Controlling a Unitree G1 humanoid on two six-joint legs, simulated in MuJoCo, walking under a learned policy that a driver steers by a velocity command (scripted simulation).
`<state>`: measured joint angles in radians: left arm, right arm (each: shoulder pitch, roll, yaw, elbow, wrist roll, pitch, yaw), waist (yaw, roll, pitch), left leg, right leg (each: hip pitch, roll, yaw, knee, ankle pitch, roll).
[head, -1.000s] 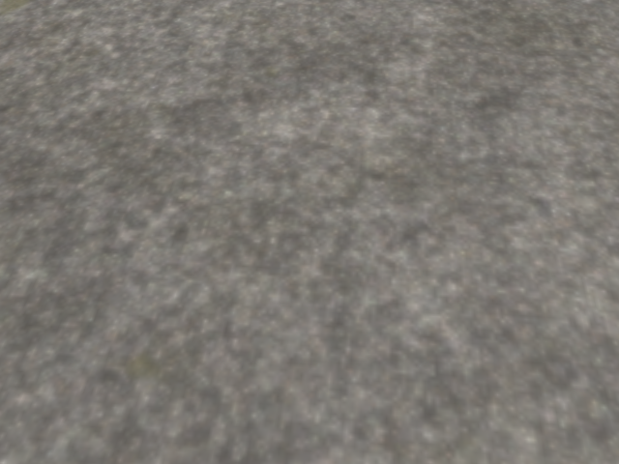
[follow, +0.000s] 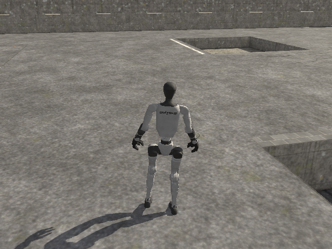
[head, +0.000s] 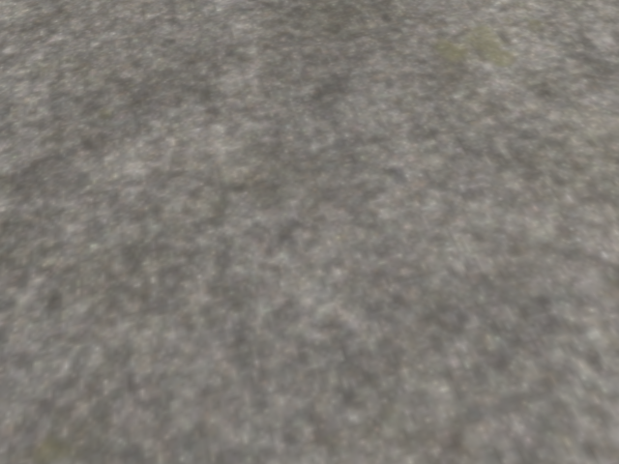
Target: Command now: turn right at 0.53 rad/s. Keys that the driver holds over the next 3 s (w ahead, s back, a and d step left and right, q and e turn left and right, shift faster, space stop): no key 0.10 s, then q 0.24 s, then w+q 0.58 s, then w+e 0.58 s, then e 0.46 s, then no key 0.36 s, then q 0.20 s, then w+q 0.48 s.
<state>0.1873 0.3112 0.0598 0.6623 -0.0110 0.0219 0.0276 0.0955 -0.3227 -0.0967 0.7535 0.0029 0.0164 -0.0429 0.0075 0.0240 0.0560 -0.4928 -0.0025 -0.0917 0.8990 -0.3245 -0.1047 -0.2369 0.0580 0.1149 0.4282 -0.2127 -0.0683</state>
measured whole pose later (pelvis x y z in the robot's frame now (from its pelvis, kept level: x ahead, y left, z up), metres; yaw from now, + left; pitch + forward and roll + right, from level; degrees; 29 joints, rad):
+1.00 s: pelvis +0.22 +0.16 -0.02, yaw +20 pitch +1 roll +0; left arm 0.29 0.32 0.05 0.70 -0.02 -0.10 0.01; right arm 0.21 -0.29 -0.05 0.65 0.00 -0.05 0.04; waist 0.02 -0.03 0.05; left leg -0.35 -0.09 0.00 0.52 -0.19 0.09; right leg -0.47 -0.09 0.04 1.19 -0.32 0.01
